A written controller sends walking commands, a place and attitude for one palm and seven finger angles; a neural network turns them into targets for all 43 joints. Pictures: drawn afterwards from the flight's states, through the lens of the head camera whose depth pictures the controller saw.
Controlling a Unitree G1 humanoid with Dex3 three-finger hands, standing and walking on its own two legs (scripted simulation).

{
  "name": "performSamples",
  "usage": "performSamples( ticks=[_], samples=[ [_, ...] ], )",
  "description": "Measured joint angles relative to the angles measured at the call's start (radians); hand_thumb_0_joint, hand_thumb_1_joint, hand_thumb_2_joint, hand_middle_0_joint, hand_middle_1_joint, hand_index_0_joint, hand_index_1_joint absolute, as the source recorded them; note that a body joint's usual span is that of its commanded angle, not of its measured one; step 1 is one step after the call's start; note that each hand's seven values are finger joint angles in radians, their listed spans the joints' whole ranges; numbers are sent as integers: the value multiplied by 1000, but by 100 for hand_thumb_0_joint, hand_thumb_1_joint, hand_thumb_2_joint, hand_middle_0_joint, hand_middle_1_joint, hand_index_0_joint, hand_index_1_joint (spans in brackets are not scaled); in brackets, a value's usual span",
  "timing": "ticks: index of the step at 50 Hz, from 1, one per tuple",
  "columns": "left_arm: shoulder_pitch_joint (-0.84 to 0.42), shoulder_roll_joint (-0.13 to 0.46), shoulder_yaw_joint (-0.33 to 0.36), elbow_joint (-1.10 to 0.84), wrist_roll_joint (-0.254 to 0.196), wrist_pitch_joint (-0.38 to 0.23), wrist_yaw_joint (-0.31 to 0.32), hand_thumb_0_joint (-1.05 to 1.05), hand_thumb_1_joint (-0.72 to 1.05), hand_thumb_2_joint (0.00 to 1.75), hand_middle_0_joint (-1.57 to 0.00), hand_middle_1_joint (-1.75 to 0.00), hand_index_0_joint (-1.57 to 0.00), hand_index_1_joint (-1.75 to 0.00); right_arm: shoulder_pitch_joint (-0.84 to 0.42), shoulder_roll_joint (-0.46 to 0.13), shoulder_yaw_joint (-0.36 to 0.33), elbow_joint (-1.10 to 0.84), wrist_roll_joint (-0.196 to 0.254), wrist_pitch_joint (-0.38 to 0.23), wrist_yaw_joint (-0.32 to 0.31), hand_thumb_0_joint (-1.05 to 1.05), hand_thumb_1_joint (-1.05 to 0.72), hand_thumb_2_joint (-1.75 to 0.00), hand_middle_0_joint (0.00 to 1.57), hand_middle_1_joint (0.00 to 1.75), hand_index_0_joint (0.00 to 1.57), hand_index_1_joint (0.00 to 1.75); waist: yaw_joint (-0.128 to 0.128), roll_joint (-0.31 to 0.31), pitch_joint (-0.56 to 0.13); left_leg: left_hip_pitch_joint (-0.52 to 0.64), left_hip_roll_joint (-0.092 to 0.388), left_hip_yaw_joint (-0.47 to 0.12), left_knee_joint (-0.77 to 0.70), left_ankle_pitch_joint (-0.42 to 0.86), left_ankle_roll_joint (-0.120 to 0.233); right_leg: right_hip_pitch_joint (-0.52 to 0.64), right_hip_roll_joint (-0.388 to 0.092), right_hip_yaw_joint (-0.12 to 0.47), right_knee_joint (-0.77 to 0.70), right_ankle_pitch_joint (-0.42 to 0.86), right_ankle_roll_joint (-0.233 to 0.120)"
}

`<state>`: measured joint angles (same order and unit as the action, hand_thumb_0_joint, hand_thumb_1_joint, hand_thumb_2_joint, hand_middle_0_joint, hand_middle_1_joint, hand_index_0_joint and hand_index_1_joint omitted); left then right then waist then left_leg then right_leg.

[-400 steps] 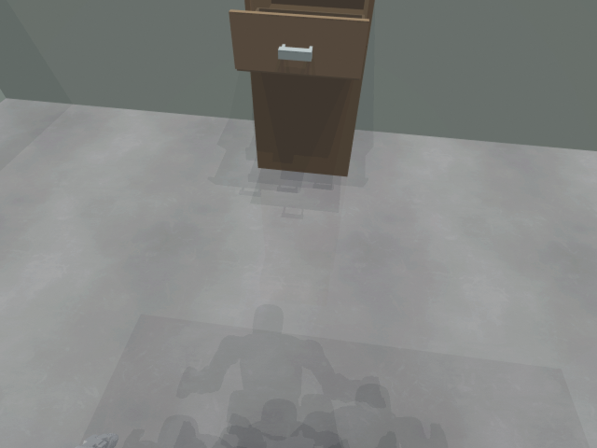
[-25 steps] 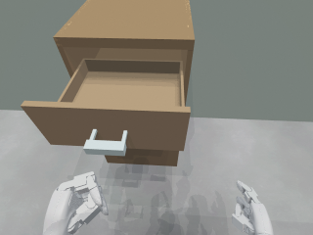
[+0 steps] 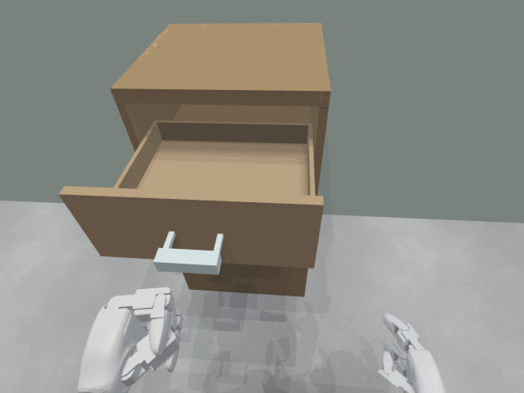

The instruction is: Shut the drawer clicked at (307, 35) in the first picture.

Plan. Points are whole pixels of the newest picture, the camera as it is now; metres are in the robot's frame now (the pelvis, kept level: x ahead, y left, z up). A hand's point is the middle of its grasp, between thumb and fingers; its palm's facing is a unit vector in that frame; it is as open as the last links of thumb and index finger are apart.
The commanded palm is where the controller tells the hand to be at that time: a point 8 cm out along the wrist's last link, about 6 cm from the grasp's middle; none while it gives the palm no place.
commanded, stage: raise the hand and make a fist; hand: left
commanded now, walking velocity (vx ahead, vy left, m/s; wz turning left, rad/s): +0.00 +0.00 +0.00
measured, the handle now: (191, 249) +0.35 +0.15 +0.03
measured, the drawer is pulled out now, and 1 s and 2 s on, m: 0.29 0.29 0.29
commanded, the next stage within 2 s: bring the fist close to the handle in 0.24 s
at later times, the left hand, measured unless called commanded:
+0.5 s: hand (172, 345) +0.16 +0.12 +0.11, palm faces +0.00 -1.00 -0.05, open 3.3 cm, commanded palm +0.13 +0.17 +0.11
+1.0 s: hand (188, 322) +0.21 +0.12 +0.07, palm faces -0.03 -1.00 -0.02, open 3.3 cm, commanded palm +0.18 +0.17 +0.06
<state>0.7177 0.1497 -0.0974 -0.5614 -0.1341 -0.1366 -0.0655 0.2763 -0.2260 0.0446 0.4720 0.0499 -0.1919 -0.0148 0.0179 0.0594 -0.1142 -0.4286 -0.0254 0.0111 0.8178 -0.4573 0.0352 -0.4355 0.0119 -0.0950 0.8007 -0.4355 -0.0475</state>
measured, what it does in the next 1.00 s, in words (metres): stands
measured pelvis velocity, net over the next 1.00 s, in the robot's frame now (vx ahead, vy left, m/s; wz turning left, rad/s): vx -0.01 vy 0.00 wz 0.00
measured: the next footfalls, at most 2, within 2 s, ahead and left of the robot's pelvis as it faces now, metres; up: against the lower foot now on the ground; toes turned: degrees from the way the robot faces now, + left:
none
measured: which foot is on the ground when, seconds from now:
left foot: down 0.00-1.00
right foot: down 0.00-1.00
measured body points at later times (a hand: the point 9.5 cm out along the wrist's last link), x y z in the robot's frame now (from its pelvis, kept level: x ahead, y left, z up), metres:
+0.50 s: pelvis -0.01 -0.01 +0.00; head -0.02 -0.03 +0.45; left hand +0.15 +0.17 +0.12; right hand +0.18 -0.23 -0.06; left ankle -0.02 +0.10 -0.70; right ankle -0.01 -0.09 -0.70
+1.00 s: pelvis -0.01 +0.00 -0.01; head +0.02 -0.02 +0.44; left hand +0.20 +0.17 +0.07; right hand +0.16 -0.24 -0.08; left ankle -0.02 +0.10 -0.70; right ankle -0.01 -0.09 -0.70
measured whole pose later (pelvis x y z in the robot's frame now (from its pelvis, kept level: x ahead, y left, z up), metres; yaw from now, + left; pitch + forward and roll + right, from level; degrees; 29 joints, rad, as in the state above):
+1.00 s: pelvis -0.01 +0.00 -0.01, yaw +0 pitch +9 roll +0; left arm 0.46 0.14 -0.04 -0.20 -0.15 -0.29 -0.07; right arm 0.26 -0.25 0.03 0.51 0.02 -0.21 -0.01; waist -0.02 0.04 -0.10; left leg -0.58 -0.02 0.01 0.90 -0.47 0.03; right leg -0.58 0.01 -0.10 0.88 -0.45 -0.06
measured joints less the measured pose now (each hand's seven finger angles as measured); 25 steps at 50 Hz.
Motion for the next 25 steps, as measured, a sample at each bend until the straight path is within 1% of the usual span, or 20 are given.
performSamples(
  ticks=[5, 9, 17, 20, 25],
  samples=[
    [32, 1, -12, -11, 6, -10, 4, 2, 90, 90, -140, -160, -140, -160, 4, -9, -15, -3, -1, -9, 2, 1, -90, -90, 20, 30, 20, 30, -3, -2, 2, 1, 1, -1, 1, 1, -2, 1, 1, -1, 2, 0, -2],
    [28, 7, -9, -4, 9, -28, 11, 2, 90, 90, -140, -160, -140, -160, 0, -12, -18, -4, -4, -13, 1, 1, -90, -90, 20, 30, 20, 30, -1, 2, 5, -3, 2, -2, 7, 1, -4, -3, 2, -3, 8, 0, -5],
    [-2, 10, 13, 27, -7, -36, -2, 2, 90, 90, -140, -160, -140, -160, -6, -6, -7, 8, -3, -20, -1, 1, -90, -90, 20, 30, 20, 30, 0, 6, 4, -4, 6, -7, 3, 8, -11, -3, 6, -7, 4, 5, -12],
    [-8, 16, 33, 45, -18, -36, -15, 2, 89, 90, -140, -160, -140, -160, -8, -1, -3, 18, -3, -20, -4, 1, -90, -90, 20, 30, 20, 30, 0, 3, 1, -1, 9, -7, -4, 12, -13, -1, 9, -8, -4, 9, -14],
    [-58, 14, 59, 124, -36, -48, -29, 2, 89, 90, -140, -160, -140, -160, -15, -8, 1, 30, -4, -28, -10, 1, -90, -90, 20, 30, 20, 30, -3, -1, 11, -13, 11, -16, -3, 18, -17, -7, 11, -17, -9, 15, -18]
  ],
)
